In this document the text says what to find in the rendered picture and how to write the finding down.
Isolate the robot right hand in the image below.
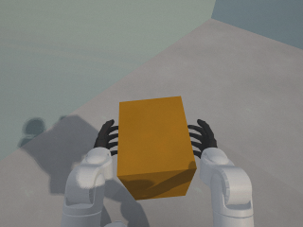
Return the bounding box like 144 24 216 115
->
187 119 218 159

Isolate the carton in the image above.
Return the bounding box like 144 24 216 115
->
116 96 197 201

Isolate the robot right forearm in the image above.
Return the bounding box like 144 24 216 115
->
199 148 255 227

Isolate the robot left hand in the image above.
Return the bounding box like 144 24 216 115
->
93 119 118 156

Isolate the robot left forearm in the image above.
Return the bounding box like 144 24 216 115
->
61 147 114 227

